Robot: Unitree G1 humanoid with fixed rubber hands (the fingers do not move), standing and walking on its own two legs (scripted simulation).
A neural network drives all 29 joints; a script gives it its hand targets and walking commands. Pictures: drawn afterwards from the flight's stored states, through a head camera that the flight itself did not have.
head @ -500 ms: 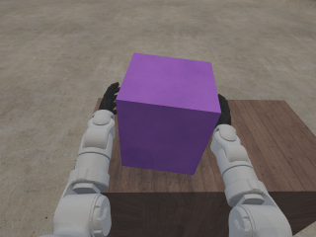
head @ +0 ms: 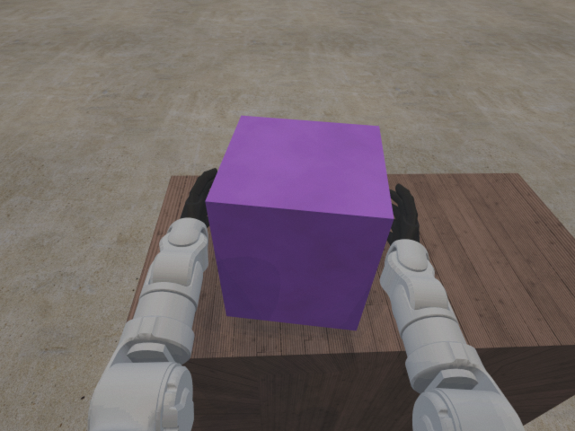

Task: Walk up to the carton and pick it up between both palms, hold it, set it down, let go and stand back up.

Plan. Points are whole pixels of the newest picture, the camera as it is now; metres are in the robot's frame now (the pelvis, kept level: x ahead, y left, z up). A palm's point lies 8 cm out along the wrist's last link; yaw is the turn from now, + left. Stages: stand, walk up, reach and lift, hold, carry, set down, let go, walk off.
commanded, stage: set down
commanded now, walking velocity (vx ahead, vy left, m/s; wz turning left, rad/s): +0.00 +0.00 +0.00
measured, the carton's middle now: (299, 224) +0.40 -0.03 +0.09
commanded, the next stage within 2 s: none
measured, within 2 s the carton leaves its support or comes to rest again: rests again in 1.62 s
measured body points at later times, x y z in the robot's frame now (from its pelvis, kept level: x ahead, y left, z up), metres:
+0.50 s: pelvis +0.00 +0.01 +0.00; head +0.00 +0.03 +0.45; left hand +0.43 +0.11 +0.09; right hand +0.36 -0.18 +0.09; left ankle +0.02 +0.10 -0.75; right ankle -0.01 -0.14 -0.75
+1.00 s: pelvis +0.00 +0.01 +0.00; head +0.01 +0.03 +0.45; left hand +0.45 +0.10 +0.07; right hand +0.36 -0.19 +0.06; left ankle +0.02 +0.10 -0.75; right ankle -0.01 -0.14 -0.75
